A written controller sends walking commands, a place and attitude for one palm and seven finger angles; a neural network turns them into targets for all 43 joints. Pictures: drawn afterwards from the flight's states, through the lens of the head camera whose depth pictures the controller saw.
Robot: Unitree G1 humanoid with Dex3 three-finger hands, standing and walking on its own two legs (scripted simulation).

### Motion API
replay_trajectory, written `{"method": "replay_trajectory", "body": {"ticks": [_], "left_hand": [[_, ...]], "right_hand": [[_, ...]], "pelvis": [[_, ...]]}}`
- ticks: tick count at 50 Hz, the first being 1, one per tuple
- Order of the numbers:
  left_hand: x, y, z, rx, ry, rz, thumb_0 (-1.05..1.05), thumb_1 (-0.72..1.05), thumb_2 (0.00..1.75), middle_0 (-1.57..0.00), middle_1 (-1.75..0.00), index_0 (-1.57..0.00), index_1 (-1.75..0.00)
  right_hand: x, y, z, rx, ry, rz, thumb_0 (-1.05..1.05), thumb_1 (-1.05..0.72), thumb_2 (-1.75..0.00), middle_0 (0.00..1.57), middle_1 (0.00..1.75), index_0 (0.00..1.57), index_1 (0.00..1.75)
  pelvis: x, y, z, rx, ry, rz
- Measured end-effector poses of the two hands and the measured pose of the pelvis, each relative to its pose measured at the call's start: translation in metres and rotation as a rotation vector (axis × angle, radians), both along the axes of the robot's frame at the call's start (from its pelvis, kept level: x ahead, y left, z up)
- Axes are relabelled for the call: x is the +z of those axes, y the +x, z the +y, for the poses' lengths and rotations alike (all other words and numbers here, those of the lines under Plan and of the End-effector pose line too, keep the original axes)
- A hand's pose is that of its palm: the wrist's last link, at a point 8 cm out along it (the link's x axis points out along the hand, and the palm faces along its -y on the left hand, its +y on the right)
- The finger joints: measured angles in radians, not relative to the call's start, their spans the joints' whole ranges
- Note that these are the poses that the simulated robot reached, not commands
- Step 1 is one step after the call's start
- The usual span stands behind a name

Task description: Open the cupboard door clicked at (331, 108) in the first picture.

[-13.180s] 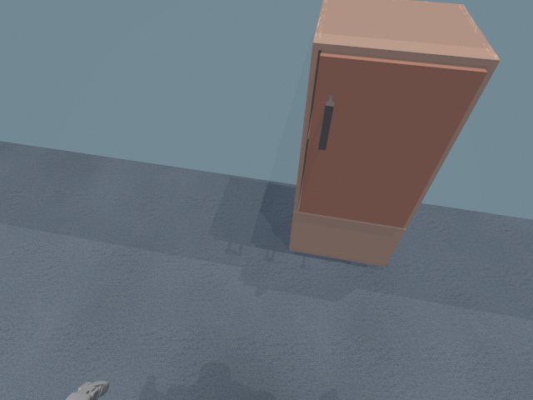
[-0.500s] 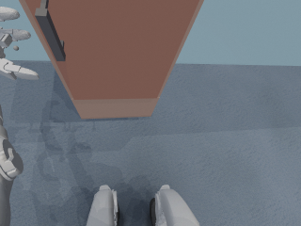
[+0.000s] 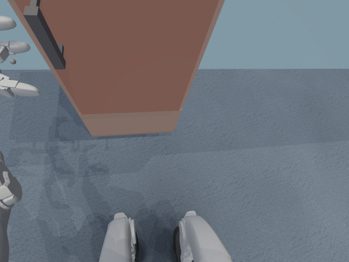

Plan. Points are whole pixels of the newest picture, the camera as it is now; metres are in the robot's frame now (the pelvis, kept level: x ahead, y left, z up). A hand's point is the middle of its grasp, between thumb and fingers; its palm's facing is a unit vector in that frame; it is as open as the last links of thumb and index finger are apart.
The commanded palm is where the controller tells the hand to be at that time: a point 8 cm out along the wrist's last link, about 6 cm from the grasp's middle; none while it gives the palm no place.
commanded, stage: slide the fingers in behind the handle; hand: left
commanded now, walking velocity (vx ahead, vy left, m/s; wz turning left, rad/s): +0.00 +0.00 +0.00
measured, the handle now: (49, 34) +0.58 +0.23 +0.06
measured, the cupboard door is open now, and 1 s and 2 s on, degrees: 0 0 1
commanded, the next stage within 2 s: close the thumb around the handle in 1.66 s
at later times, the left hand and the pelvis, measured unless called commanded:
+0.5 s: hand (29, 57) +0.52 +0.25 +0.06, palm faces +0.02 -1.00 -0.02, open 14.0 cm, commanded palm +0.51 +0.28 +0.07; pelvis +0.00 +0.00 +0.00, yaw +0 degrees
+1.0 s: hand (50, 56) +0.52 +0.22 +0.06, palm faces +0.03 -1.00 -0.01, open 14.0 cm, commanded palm +0.50 +0.25 +0.07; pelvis +0.01 +0.00 +0.00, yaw +0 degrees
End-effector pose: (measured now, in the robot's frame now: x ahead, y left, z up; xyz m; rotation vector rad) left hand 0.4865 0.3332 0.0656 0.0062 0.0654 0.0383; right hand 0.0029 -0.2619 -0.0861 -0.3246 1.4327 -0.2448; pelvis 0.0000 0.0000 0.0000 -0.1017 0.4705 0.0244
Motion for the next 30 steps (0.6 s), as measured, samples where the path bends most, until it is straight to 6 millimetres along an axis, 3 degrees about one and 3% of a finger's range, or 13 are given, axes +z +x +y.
{"method": "replay_trajectory", "body": {"ticks": [6,12,30], "left_hand": [[0.011,0.004,-0.003,-0.001,0.021,-0.056,-0.01,-0.5,0.3,-0.3,-1.2,-0.3,-1.2],[0.003,0.003,-0.012,-0.031,0.001,0.012,-0.01,-0.5,0.3,-0.3,-1.2,-0.3,-1.2],[0.0,0.012,-0.036,-0.03,-0.002,-0.018,-0.01,-0.5,0.3,-0.3,-1.2,-0.3,-1.2]], "right_hand": [[-0.001,0.0,-0.006,-0.003,-0.012,-0.007,0.0,-0.9,-0.9,0.2,0.3,0.2,0.3],[0.0,0.002,-0.007,-0.004,-0.009,-0.021,0.0,-0.9,-0.9,0.2,0.3,0.2,0.3],[-0.003,-0.001,0.004,-0.011,0.018,-0.016,0.0,-0.9,-0.9,0.2,0.3,0.2,0.3]], "pelvis": [[-0.003,-0.001,-0.003,0.003,-0.003,0.0],[-0.001,-0.002,-0.003,0.001,0.0,-0.003],[0.0,0.0,0.0,0.001,0.003,0.001]]}}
